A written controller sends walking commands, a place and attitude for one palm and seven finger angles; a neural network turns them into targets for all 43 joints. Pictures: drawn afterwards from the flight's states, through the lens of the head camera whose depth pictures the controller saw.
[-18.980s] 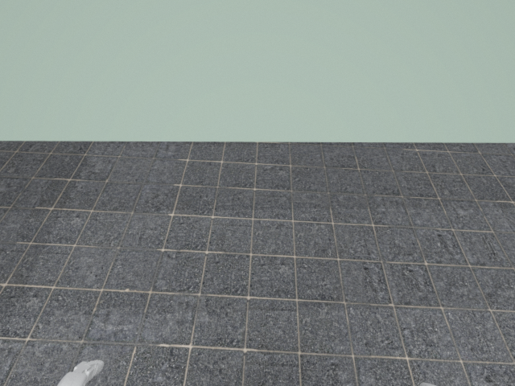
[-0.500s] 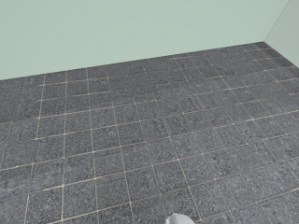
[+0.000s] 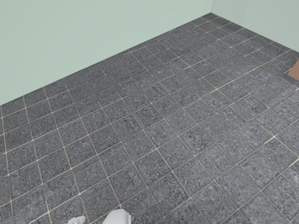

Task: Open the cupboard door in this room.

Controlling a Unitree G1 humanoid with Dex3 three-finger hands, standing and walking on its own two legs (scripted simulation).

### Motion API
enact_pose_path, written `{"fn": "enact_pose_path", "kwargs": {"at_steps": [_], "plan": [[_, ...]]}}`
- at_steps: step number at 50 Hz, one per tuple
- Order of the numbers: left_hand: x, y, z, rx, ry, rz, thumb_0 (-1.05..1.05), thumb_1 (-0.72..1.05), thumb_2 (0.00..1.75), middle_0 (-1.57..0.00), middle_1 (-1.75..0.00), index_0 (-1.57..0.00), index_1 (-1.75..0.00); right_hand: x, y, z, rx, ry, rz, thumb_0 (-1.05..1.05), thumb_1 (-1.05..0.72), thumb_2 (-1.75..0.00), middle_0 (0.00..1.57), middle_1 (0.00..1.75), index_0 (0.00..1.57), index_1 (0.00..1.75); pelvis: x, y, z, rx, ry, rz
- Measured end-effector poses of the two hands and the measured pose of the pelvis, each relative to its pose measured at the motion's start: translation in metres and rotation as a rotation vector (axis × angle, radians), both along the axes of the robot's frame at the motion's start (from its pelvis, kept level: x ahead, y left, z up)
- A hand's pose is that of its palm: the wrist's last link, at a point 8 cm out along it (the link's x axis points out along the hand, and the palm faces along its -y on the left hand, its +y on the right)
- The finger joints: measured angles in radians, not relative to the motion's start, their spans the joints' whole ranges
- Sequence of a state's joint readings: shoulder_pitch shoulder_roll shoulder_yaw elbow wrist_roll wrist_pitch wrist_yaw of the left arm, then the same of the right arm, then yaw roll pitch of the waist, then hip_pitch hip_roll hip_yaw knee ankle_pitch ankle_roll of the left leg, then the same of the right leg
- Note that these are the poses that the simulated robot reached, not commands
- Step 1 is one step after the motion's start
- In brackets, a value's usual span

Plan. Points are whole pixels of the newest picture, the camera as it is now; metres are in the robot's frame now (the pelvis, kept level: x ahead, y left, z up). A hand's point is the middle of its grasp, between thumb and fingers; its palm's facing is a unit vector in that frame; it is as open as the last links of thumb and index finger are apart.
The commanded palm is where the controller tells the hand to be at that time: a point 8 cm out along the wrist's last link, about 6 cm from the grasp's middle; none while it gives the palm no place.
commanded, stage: turn or walk to find it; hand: left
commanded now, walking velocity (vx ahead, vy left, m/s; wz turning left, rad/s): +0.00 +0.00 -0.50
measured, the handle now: out of the picture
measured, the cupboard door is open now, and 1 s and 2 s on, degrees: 0 0 0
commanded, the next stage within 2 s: none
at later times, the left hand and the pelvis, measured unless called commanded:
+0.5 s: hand out of the picture +0.09 +0.25 -0.17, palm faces -0.17 -0.96 -0.23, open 7.4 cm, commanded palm none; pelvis -0.01 +0.05 +0.00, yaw -15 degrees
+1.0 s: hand out of the picture +0.12 +0.10 -0.15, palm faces -0.47 -0.85 -0.24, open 7.4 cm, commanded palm none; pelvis +0.01 -0.05 +0.00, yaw -30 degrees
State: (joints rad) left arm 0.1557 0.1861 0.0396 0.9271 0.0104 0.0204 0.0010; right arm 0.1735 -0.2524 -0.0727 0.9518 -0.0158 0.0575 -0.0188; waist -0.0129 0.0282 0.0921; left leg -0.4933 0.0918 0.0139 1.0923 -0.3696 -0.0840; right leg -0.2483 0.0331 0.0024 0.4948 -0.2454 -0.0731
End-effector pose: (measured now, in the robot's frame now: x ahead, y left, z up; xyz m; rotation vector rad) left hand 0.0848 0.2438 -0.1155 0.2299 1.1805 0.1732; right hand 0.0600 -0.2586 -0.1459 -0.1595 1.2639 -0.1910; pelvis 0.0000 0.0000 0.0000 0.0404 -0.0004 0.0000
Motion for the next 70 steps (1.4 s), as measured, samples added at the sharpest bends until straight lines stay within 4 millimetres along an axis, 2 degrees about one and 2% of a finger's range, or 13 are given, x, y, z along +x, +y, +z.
{"fn": "enact_pose_path", "kwargs": {"at_steps": [7,15,21,26,31,38,42,46,52,60,66,68,70], "plan": [[-0.017,0.005,-0.009,-0.018,0.054,-0.014,0.01,0.90,0.90,-0.20,-0.30,-0.20,-0.30,0.016,0.002,0.011,-0.028,-0.070,-0.018,0.01,-0.91,-0.90,0.20,0.30,0.20,0.30,-0.002,0.006,0.000,-0.015,0.008,-0.062],[-0.031,0.041,-0.032,-0.036,0.127,-0.035,0.01,0.90,0.90,-0.20,-0.30,-0.20,-0.30,0.022,0.029,0.024,-0.072,-0.156,-0.049,0.01,-0.90,-0.90,0.20,0.30,0.20,0.30,-0.006,0.034,-0.008,-0.046,0.022,-0.134],[-0.014,0.058,-0.034,-0.038,0.138,-0.106,0.01,0.91,0.90,-0.20,-0.30,-0.20,-0.30,-0.015,0.049,0.032,-0.083,-0.132,-0.106,0.00,-0.90,-0.90,0.20,0.30,0.20,0.30,-0.011,0.048,-0.004,-0.052,0.005,-0.214],[0.009,0.058,-0.025,-0.026,0.118,-0.176,0.01,0.91,0.90,-0.20,-0.30,-0.19,-0.30,-0.053,0.055,0.028,-0.063,-0.090,-0.190,0.00,-0.90,-0.90,0.20,0.30,0.20,0.30,-0.014,0.049,0.000,-0.057,0.008,-0.273],[0.036,0.034,-0.021,-0.010,0.099,-0.269,0.01,0.91,0.90,-0.20,-0.30,-0.19,-0.30,-0.101,0.054,0.016,-0.028,-0.035,-0.296,0.00,-0.90,-0.90,0.20,0.30,0.20,0.30,-0.019,0.040,-0.002,-0.048,0.011,-0.333],[0.080,-0.041,-0.016,0.000,-0.003,-0.446,0.01,0.91,0.90,-0.20,-0.30,-0.19,-0.30,-0.178,0.031,-0.020,0.032,0.060,-0.451,0.00,-0.90,-0.90,0.20,0.30,0.20,0.30,-0.027,0.005,-0.019,-0.034,0.014,-0.427],[0.081,-0.073,-0.007,-0.011,-0.053,-0.463,0.01,0.91,0.90,-0.20,-0.30,-0.20,-0.30,-0.195,0.013,-0.022,0.052,0.123,-0.481,0.01,-0.90,-0.90,0.20,0.30,0.20,0.30,-0.022,-0.014,-0.015,-0.033,0.002,-0.446],[0.067,-0.088,-0.001,-0.009,0.016,-0.477,0.00,0.91,0.90,-0.20,-0.30,-0.20,-0.30,-0.176,-0.012,-0.005,0.041,0.055,-0.501,0.01,-0.91,-0.90,0.20,0.30,0.20,0.30,-0.009,-0.032,-0.001,-0.008,-0.001,-0.496],[0.051,-0.098,-0.004,-0.006,0.151,-0.483,0.00,0.91,0.90,-0.20,-0.30,-0.20,-0.30,-0.126,-0.047,0.008,0.010,-0.048,-0.517,0.01,-0.91,-0.90,0.20,0.30,0.20,0.30,0.018,-0.054,0.005,-0.004,0.009,-0.545],[0.060,-0.097,-0.017,0.015,0.312,-0.439,0.01,0.91,0.90,-0.20,-0.30,-0.20,-0.30,-0.022,-0.080,0.008,-0.009,-0.122,-0.482,0.01,-0.91,-0.90,0.19,0.30,0.20,0.30,0.082,-0.075,-0.004,-0.030,0.032,-0.596],[0.105,-0.095,-0.041,0.030,0.433,-0.440,0.01,0.91,0.90,-0.20,-0.30,-0.20,-0.30,0.082,-0.100,0.005,-0.054,-0.236,-0.460,0.01,-0.91,-0.90,0.20,0.30,0.20,0.30,0.153,-0.090,-0.025,-0.045,0.036,-0.645],[0.136,-0.100,-0.048,0.029,0.440,-0.462,0.01,0.91,0.90,-0.20,-0.30,-0.20,-0.30,0.100,-0.101,0.007,-0.072,-0.263,-0.473,0.01,-0.90,-0.90,0.20,0.30,0.20,0.30,0.172,-0.093,-0.027,-0.042,0.021,-0.672],[0.177,-0.113,-0.049,0.025,0.404,-0.509,0.01,0.91,0.90,-0.20,-0.30,-0.20,-0.30,0.102,-0.097,0.011,-0.074,-0.260,-0.518,0.00,-0.90,-0.90,0.20,0.30,0.20,0.30,0.190,-0.097,-0.023,-0.047,0.006,-0.708]]}}
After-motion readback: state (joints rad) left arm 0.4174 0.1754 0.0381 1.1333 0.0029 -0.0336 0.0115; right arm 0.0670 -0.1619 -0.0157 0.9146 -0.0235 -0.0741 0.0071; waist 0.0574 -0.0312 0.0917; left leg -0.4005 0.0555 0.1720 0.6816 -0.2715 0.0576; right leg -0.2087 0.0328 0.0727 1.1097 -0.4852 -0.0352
